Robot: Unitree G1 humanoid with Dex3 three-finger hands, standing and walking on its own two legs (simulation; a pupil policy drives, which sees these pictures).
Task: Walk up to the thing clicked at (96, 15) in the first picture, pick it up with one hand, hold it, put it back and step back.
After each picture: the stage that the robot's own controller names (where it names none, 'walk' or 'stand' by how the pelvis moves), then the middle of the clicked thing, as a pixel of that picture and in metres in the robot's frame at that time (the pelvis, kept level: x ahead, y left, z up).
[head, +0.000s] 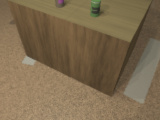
stand; (95, 7) +1.04 -0.09 -0.06
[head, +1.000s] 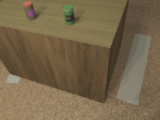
walk; (69, 15) +0.93 +0.13 -0.04
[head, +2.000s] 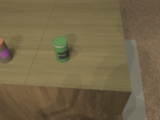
walk; (61, 49) +0.57 +0.13 -0.04
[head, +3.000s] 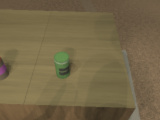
stand; (62, 65) +0.51 +0.10 -0.05
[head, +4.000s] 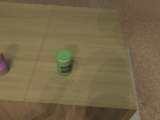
stand; (64, 63) +0.50 +0.09 -0.05
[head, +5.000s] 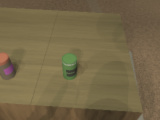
stand; (69, 67) +0.50 +0.07 -0.06
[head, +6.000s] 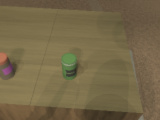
stand; (69, 66) +0.49 +0.07 -0.06
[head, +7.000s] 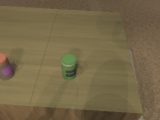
stand; (68, 67) +0.49 +0.07 -0.06
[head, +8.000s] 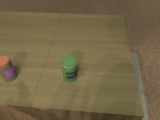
rise first; (69, 69) +0.49 +0.09 -0.06
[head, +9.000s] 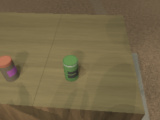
go down; (71, 68) +0.50 +0.09 -0.06
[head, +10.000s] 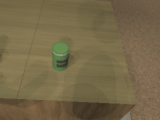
go down; (60, 57) +0.50 +0.07 -0.03
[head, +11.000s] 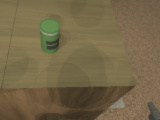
go down; (49, 37) +0.52 +0.08 +0.02
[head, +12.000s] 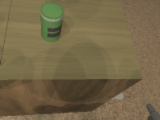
close in; (51, 23) +0.52 +0.07 +0.05
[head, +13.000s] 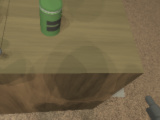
close; (50, 17) +0.54 +0.07 +0.07
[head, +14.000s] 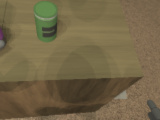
lift; (46, 23) +0.52 +0.08 +0.07
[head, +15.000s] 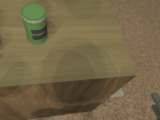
lift; (35, 25) +0.51 +0.10 +0.06
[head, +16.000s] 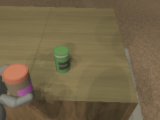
hold; (62, 59) +0.52 +0.09 -0.01
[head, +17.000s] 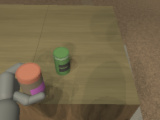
hold; (62, 61) +0.50 +0.09 -0.02
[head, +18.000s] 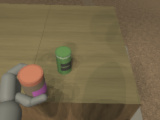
hold; (63, 60) +0.51 +0.08 -0.02
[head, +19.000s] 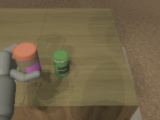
crouch; (61, 64) +0.50 +0.08 -0.03
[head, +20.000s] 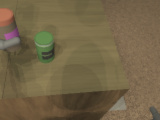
lower; (45, 48) +0.51 +0.09 -0.01
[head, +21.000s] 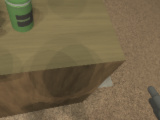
lower; (20, 11) +0.55 +0.10 +0.08
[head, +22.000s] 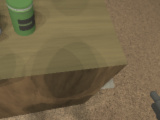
lower; (22, 15) +0.54 +0.10 +0.07
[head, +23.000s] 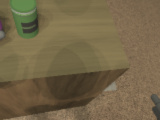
lower; (25, 18) +0.53 +0.10 +0.07
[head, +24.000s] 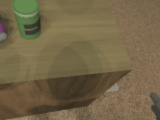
lower; (28, 19) +0.52 +0.10 +0.07
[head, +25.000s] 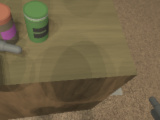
withdraw; (37, 23) +0.51 +0.09 +0.06
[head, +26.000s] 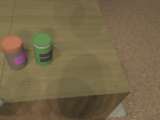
sink last; (43, 50) +0.49 +0.11 +0.02
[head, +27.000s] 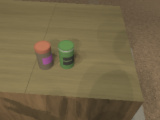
stand; (66, 55) +0.52 +0.09 +0.01
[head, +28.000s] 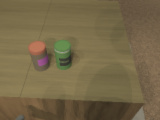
stand; (63, 55) +0.50 +0.10 +0.01
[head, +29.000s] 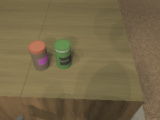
stand; (63, 54) +0.51 +0.10 +0.01
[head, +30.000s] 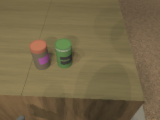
stand; (64, 54) +0.51 +0.09 +0.01
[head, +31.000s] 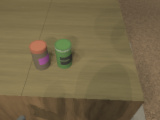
stand; (63, 54) +0.51 +0.10 +0.01
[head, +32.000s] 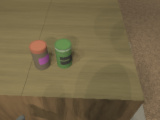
stand; (63, 54) +0.51 +0.09 +0.01
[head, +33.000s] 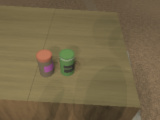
stand; (67, 62) +0.51 +0.08 -0.04
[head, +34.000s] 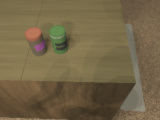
walk; (59, 40) +0.55 +0.13 -0.03
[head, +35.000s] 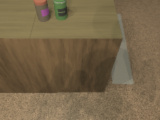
walk; (60, 7) +0.79 +0.15 -0.03
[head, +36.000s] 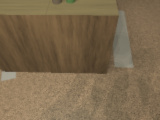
stand; out of the picture +1.07 +0.14 -0.04
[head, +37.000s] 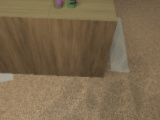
stand; out of the picture +1.09 +0.11 -0.05
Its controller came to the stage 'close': yes
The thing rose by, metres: 0.00
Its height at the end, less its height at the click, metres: +0.00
